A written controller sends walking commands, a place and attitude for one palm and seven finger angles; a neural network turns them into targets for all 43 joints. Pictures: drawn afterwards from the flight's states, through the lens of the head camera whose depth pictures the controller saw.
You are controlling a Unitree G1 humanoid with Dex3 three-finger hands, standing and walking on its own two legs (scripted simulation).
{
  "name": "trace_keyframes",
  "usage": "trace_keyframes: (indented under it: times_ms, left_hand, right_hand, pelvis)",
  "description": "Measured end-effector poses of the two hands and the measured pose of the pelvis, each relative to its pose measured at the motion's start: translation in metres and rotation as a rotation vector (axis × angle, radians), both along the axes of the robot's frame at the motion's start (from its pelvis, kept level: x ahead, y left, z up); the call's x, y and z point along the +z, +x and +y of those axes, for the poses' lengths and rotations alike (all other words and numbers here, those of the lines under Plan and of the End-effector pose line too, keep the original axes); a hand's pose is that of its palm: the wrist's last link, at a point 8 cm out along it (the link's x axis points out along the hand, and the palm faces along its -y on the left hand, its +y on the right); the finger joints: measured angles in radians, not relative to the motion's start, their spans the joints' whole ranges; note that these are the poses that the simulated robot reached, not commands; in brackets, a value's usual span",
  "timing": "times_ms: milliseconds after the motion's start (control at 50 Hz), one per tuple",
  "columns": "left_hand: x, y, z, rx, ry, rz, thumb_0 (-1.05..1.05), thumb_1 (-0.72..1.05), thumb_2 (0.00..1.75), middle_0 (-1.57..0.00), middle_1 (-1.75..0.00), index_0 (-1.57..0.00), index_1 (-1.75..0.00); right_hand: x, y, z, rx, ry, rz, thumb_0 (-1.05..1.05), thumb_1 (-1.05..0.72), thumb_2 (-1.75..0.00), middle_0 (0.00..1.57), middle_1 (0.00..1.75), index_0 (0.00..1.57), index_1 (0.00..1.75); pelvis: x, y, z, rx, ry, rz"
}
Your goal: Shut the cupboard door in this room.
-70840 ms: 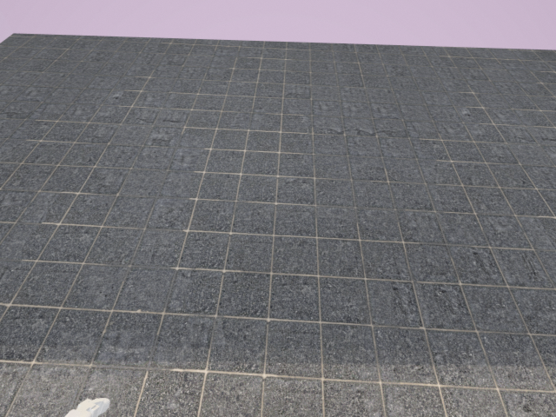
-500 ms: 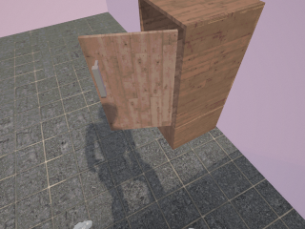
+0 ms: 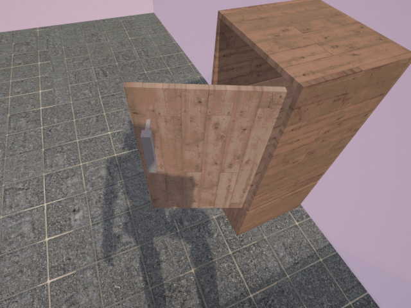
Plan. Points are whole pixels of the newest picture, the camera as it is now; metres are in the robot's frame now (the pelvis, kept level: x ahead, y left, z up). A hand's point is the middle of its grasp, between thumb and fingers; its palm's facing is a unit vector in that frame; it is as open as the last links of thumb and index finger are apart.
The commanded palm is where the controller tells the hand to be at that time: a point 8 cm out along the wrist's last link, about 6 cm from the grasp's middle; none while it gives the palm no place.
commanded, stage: come to a stop and stand still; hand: left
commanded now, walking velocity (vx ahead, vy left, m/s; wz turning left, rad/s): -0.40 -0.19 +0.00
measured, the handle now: (150, 146) +0.49 +0.19 -0.04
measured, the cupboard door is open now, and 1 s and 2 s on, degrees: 66 66 66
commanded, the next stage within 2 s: look again from close up in 1.24 s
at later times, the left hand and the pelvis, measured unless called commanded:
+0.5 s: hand (128, 289) +0.17 +0.18 -0.16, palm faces +0.04 -0.96 -0.27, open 7.4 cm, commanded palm none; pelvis +0.08 -0.01 +0.00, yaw +1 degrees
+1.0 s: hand out of the picture +0.06 +0.26 -0.16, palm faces +0.01 -0.96 -0.27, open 7.4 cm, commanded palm none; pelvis +0.04 +0.07 +0.00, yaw -1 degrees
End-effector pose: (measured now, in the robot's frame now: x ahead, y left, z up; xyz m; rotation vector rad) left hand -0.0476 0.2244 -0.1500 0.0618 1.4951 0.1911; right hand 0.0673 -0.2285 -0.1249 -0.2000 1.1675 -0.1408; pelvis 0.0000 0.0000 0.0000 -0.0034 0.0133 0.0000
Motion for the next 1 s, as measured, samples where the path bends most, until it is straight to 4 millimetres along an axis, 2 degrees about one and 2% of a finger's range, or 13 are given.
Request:
trace_keyframes:
  times_ms: [100,200,280,340,440,520,600,680,780,880,1000]
  left_hand:
    - [0.010,0.086,0.010,-0.044,0.026,-0.129,0.01,0.91,0.90,-0.20,-0.30,-0.20,-0.29]
    - [0.014,0.160,0.010,-0.085,0.064,-0.228,0.01,0.92,0.90,-0.20,-0.30,-0.20,-0.29]
    - [0.012,0.200,0.005,-0.116,0.099,-0.266,0.01,0.92,0.90,-0.20,-0.30,-0.20,-0.29]
    - [0.013,0.215,0.002,-0.124,0.121,-0.282,0.01,0.91,0.90,-0.20,-0.30,-0.20,-0.29]
    - [0.022,0.215,0.001,-0.108,0.136,-0.268,0.01,0.91,0.90,-0.20,-0.30,-0.20,-0.29]
    - [0.027,0.210,0.005,-0.104,0.131,-0.271,0.01,0.91,0.90,-0.20,-0.30,-0.20,-0.29]
    - [0.025,0.198,0.016,-0.099,0.119,-0.279,0.01,0.91,0.90,-0.21,-0.30,-0.20,-0.29]
    - [0.018,0.184,0.039,-0.109,0.129,-0.298,0.01,0.90,0.90,-0.21,-0.30,-0.20,-0.30]
    - [0.015,0.162,0.067,-0.101,0.131,-0.280,0.01,0.91,0.90,-0.20,-0.30,-0.20,-0.29]
    - [0.018,0.136,0.082,-0.109,0.143,-0.257,0.01,0.91,0.90,-0.20,-0.30,-0.20,-0.29]
    - [0.024,0.104,0.084,-0.122,0.119,-0.185,0.01,0.91,0.90,-0.20,-0.30,-0.20,-0.29]
  right_hand:
    - [0.001,0.004,0.006,-0.046,-0.007,0.074,0.00,-0.95,-0.90,0.20,0.30,0.20,0.30]
    - [-0.012,0.005,0.012,-0.070,0.035,0.186,0.00,-0.93,-0.90,0.20,0.30,0.20,0.30]
    - [-0.031,0.016,0.008,-0.102,0.073,0.237,0.00,-0.92,-0.90,0.20,0.30,0.20,0.30]
    - [-0.041,0.029,-0.001,-0.115,0.085,0.248,0.01,-0.91,-0.90,0.20,0.30,0.20,0.30]
    - [-0.038,0.059,-0.014,-0.090,0.066,0.206,0.01,-0.91,-0.90,0.20,0.30,0.20,0.30]
    - [-0.028,0.079,-0.016,-0.056,0.050,0.145,0.01,-0.91,-0.90,0.20,0.30,0.20,0.30]
    - [-0.017,0.088,-0.009,-0.029,0.030,0.088,0.01,-0.91,-0.90,0.20,0.30,0.20,0.30]
    - [-0.008,0.093,0.004,-0.036,0.000,-0.047,0.01,-0.91,-0.90,0.20,0.30,0.20,0.30]
    - [-0.005,0.080,0.034,-0.015,0.007,-0.103,0.01,-0.91,-0.90,0.20,0.30,0.19,0.30]
    - [-0.016,0.061,0.062,-0.004,0.065,-0.076,0.01,-0.91,-0.90,0.20,0.30,0.20,0.30]
    - [-0.018,0.031,0.069,-0.032,0.068,-0.013,0.00,-0.94,-0.90,0.20,0.30,0.20,0.30]
  pelvis:
    - [0.008,0.034,0.007,-0.001,0.005,0.006]
    - [0.005,0.063,0.001,0.008,0.015,-0.015]
    - [-0.007,0.084,-0.010,0.005,0.028,-0.028]
    - [-0.012,0.089,-0.016,0.017,0.024,-0.031]
    - [-0.005,0.086,-0.013,0.016,0.023,-0.021]
    - [0.000,0.083,-0.008,0.014,0.031,-0.004]
    - [0.002,0.077,0.003,0.010,0.032,0.000]
    - [-0.006,0.072,0.024,0.011,0.024,-0.020]
    - [-0.009,0.061,0.045,-0.009,0.015,-0.064]
    - [-0.010,0.051,0.056,-0.023,0.030,-0.064]
    - [-0.002,0.042,0.069,-0.025,0.019,-0.053]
